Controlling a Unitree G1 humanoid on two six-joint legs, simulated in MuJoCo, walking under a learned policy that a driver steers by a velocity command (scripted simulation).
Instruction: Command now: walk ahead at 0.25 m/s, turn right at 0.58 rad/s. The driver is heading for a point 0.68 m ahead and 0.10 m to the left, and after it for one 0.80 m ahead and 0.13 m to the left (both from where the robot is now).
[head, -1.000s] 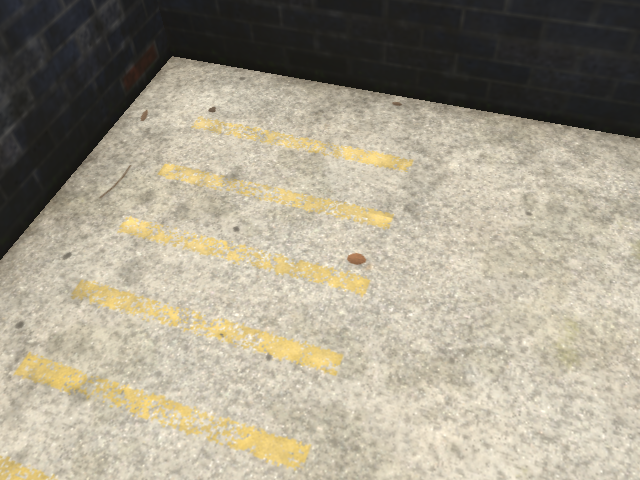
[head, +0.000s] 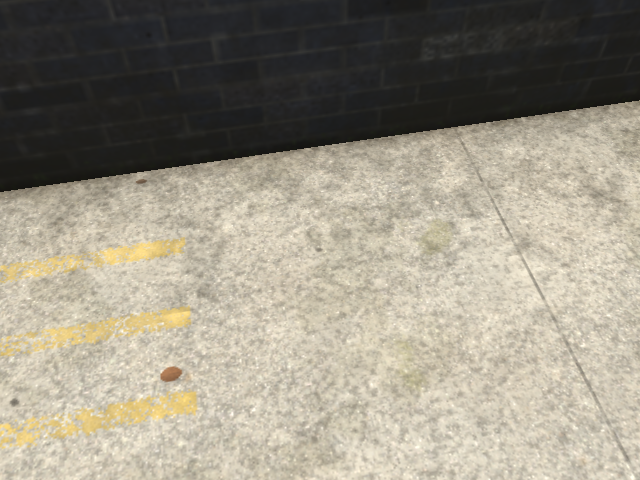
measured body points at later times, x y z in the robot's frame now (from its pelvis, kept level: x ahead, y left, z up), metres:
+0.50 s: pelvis +0.15 -0.01 -0.01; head +0.18 +0.00 +0.44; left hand +0.38 +0.20 -0.10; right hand +0.05 -0.25 -0.14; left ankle +0.01 +0.12 -0.74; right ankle +0.23 -0.11 -0.74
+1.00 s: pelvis +0.39 +0.02 -0.02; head +0.43 +0.04 +0.42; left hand +0.29 +0.26 -0.16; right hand +0.67 -0.14 -0.11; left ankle +0.49 +0.12 -0.74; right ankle +0.23 -0.12 -0.73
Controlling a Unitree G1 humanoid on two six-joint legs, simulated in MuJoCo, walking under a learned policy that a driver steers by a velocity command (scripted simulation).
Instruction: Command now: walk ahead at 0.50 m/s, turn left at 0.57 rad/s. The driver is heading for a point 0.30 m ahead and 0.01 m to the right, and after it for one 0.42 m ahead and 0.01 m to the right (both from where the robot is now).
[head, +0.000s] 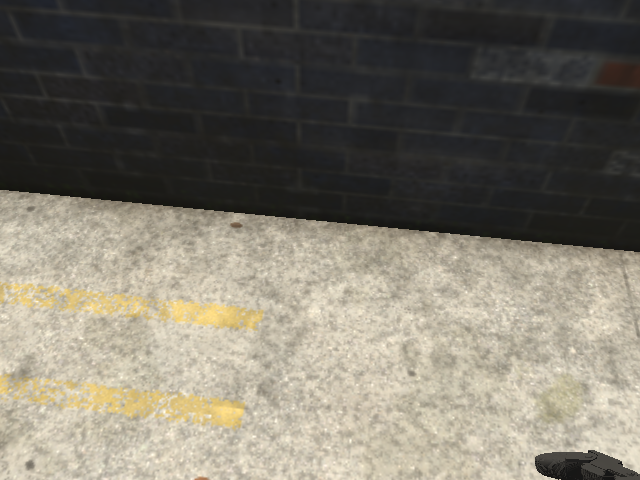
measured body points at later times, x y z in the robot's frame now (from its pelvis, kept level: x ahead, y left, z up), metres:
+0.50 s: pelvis +0.22 +0.01 +0.02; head +0.25 +0.01 +0.47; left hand +0.31 +0.26 -0.12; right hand +0.29 -0.24 -0.12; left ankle +0.13 +0.06 -0.72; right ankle +0.32 -0.07 -0.71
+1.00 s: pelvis +0.27 +0.03 +0.03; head +0.27 +0.03 +0.48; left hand +0.31 +0.28 -0.12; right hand +0.31 -0.21 -0.12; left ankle +0.25 +0.14 -0.72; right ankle +0.32 -0.07 -0.72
